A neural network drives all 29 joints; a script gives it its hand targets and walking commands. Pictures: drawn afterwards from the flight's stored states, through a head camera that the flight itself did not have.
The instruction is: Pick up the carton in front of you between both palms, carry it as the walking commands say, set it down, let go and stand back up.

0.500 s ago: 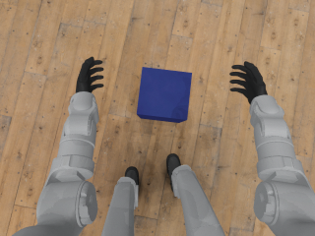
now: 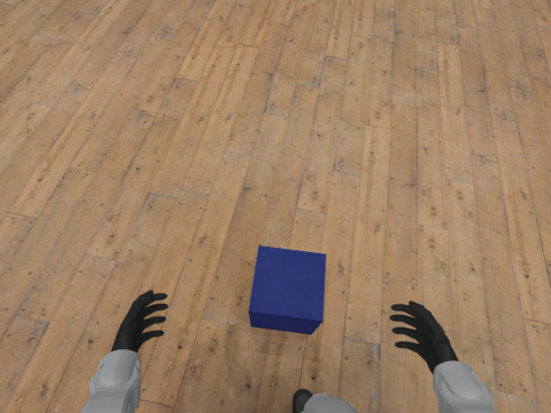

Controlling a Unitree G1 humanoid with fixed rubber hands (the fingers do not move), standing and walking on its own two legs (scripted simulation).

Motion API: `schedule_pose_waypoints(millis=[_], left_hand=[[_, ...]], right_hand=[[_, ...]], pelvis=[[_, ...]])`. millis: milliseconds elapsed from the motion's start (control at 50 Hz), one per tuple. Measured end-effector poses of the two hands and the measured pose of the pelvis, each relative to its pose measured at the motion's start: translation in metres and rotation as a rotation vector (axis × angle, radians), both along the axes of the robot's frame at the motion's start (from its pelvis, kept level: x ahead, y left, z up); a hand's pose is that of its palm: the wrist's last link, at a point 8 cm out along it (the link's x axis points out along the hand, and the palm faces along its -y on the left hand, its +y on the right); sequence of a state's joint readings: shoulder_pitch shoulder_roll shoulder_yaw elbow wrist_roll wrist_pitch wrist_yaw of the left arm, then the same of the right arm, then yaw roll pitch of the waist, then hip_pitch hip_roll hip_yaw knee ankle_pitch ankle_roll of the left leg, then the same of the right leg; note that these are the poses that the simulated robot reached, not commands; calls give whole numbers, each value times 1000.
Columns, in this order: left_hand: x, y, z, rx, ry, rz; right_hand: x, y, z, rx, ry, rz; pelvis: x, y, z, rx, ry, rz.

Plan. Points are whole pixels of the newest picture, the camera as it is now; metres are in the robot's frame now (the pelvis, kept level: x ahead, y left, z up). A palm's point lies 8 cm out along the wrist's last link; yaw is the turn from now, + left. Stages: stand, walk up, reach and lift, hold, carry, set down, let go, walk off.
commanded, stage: let go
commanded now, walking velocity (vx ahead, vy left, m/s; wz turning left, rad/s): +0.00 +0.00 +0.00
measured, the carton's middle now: (286, 292) +0.44 -0.08 -0.64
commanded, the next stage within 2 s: stand in 0.62 s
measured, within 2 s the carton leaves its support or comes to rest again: neither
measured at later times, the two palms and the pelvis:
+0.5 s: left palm (85, 391) +0.18 +0.25 -0.06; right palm (430, 362) +0.18 -0.21 -0.06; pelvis +0.02 +0.02 +0.01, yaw -1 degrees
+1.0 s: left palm (107, 404) +0.16 +0.24 -0.11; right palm (472, 406) +0.12 -0.28 -0.10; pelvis +0.05 +0.00 -0.01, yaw -6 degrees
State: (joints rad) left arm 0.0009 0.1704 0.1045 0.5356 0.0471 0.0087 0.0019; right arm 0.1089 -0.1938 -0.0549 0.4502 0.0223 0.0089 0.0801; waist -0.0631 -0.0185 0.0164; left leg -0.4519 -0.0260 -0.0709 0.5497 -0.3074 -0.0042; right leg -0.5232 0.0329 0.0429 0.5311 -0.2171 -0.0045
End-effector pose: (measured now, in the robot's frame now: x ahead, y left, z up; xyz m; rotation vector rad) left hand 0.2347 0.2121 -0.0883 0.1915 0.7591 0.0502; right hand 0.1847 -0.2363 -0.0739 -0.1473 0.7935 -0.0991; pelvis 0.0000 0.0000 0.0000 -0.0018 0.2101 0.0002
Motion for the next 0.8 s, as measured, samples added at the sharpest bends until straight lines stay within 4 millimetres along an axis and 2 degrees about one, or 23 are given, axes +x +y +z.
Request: schedule_pose_waypoints(millis=[100,240,340,440,620,660,800], left_hand=[[-25,20,15,-1,1,6],[-50,39,28,4,16,18],[-58,45,33,2,27,24],[-57,41,34,-5,31,22],[-57,27,28,1,20,32],[-63,28,23,41,33,20],[-92,44,-2,117,174,15]], right_hand=[[-15,12,12,-2,5,6],[-14,24,16,-2,0,24],[-8,28,15,-3,-3,35],[-7,27,15,-6,4,36],[-9,5,20,-65,22,-3],[-11,-3,18,-95,-5,-3],[-41,-32,-7,-150,38,-62]], pelvis=[[8,10,7,-9,-102,-5],[15,22,10,-18,-204,-13],[17,25,10,-17,-250,-11],[17,23,9,-15,-272,-7],[16,11,7,-11,-271,-17],[18,8,5,-13,-245,-26],[33,2,0,-21,-161,-59]])
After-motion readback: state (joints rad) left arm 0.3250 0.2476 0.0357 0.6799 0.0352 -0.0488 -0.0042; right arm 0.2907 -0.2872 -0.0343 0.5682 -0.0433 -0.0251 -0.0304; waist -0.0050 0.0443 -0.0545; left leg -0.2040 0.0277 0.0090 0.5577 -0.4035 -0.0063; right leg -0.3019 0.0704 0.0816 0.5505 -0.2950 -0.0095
